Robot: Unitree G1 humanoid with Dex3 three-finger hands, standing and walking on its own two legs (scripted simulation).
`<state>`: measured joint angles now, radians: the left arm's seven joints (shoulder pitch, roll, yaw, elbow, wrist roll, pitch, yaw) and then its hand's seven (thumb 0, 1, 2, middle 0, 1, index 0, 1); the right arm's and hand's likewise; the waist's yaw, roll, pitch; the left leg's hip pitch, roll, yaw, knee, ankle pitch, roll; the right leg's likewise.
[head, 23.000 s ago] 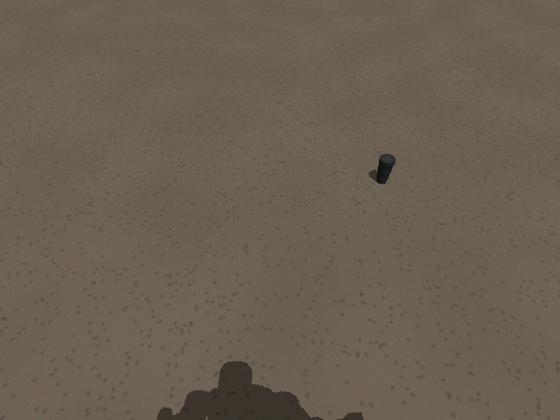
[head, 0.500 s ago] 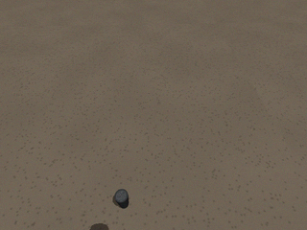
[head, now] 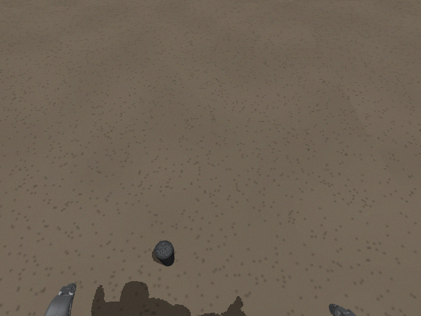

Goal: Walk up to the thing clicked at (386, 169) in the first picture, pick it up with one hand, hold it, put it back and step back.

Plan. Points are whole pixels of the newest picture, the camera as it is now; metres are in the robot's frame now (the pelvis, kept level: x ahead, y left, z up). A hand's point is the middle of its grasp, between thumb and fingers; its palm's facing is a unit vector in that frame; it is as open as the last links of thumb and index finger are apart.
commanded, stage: go down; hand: left
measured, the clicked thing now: (166, 255) +0.46 +0.20 -0.69
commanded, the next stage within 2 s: none
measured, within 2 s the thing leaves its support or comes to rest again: neither
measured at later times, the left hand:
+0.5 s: hand out of the picture +0.15 +0.27 -0.16, palm faces +0.05 -0.94 -0.34, open 17.2 cm
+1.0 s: hand out of the picture +0.18 +0.29 -0.21, palm faces +0.14 -0.94 -0.30, open 17.0 cm
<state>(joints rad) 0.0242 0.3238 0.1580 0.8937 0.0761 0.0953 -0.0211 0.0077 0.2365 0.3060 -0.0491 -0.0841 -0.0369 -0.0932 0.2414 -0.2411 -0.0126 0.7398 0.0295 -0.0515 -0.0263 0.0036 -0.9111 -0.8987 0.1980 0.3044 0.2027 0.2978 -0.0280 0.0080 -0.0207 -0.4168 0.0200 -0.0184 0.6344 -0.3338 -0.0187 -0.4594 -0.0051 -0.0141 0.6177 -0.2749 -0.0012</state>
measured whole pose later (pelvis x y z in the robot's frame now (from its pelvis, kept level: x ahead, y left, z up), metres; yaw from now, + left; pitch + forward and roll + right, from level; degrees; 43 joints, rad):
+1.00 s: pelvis -0.02 +0.01 -0.10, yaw +1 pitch +20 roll -3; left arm 0.18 0.37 0.27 0.41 -0.04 0.17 -0.07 0.00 -0.43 0.13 -0.05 -0.07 -0.03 -0.09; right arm 0.23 -0.25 0.01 0.54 0.01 -0.22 -0.09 0.01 -0.87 -0.89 0.20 0.30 0.20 0.30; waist -0.04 0.00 -0.15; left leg -1.05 0.01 -0.07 1.30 -0.60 0.00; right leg -1.06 -0.01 -0.05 1.23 -0.52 0.01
